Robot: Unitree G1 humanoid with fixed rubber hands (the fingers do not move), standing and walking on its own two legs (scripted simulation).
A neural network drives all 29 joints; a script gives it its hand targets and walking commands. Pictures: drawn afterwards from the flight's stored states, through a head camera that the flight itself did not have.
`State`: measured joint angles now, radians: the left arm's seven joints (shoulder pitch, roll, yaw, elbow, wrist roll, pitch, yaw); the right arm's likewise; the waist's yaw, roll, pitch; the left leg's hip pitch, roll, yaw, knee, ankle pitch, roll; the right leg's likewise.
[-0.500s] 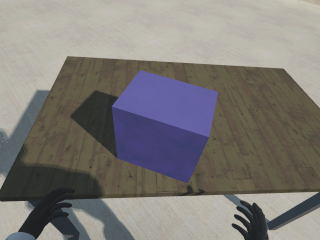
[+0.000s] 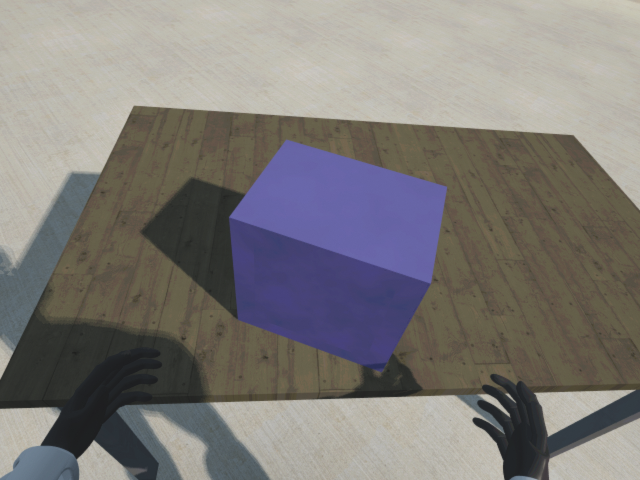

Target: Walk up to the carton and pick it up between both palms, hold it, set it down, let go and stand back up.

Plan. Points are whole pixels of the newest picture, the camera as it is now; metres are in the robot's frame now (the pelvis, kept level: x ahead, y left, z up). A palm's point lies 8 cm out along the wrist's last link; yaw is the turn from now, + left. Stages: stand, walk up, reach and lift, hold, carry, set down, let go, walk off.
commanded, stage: reach and lift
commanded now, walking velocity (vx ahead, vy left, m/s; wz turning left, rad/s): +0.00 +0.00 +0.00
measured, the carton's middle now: (334, 258) +0.42 -0.03 +0.02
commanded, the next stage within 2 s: none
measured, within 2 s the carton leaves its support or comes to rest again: neither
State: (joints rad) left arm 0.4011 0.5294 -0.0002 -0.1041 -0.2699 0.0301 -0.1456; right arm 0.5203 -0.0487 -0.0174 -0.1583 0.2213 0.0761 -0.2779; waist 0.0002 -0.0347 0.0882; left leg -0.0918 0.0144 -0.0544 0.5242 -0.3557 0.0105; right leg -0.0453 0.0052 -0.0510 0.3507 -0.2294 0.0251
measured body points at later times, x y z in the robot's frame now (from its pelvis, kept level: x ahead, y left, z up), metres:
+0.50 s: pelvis -0.01 +0.00 +0.00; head -0.01 +0.03 +0.45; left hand +0.28 +0.23 +0.08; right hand +0.23 -0.21 +0.07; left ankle -0.04 +0.10 -0.74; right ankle -0.02 -0.14 -0.74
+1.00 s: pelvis -0.01 -0.01 +0.00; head +0.00 +0.02 +0.45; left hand +0.36 +0.20 +0.11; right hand +0.28 -0.23 +0.11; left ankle -0.04 +0.10 -0.74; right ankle -0.02 -0.14 -0.74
